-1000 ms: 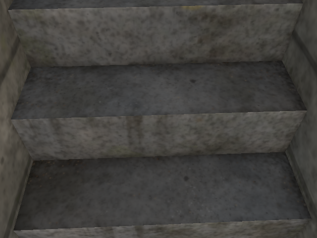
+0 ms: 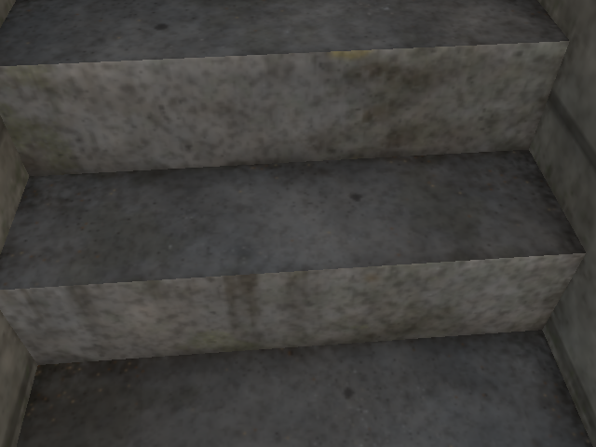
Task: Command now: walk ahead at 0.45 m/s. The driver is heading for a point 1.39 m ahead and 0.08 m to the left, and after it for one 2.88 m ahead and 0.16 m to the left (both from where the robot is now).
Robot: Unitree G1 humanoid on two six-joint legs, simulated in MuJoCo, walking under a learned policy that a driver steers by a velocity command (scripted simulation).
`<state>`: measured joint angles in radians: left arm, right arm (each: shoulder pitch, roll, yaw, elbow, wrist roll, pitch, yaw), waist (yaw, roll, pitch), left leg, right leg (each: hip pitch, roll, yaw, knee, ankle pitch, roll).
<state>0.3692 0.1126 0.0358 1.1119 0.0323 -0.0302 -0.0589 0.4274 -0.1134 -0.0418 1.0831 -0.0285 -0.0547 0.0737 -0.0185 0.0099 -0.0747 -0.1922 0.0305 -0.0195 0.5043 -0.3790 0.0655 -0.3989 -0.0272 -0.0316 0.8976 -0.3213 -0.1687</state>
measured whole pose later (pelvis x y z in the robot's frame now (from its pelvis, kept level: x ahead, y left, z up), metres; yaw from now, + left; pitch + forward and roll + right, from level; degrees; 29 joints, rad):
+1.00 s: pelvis +0.07 -0.06 +0.17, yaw +3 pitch +6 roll +3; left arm 0.26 0.24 0.04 0.95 0.08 -0.04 -0.09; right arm 0.19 -0.24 -0.03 1.06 -0.05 -0.09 0.02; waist 0.05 -0.02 -0.15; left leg -0.47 -0.05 0.11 0.79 -0.66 0.06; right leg -0.91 0.00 0.10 1.64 -0.31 -0.10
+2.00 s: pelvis +0.20 -0.17 +0.20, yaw +6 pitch +8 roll +0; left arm 0.65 0.10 -0.02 1.25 0.10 -0.05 -0.10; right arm 0.12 -0.17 0.07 0.82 0.00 0.02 0.04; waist 0.07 0.05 -0.15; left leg -1.54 0.03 -0.03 2.41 -0.22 0.22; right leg -0.39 0.06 0.15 0.60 -0.35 -0.02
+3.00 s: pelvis +0.58 +0.04 +0.54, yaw +5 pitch +7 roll -4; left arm 0.09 0.17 0.03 0.88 0.01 0.00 -0.03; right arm 0.33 -0.25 -0.04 1.02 -0.02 -0.06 0.08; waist 0.02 0.07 -0.12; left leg -0.71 -0.09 -0.17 1.76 -0.01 0.16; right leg -0.72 0.11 -0.08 1.08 -0.49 -0.10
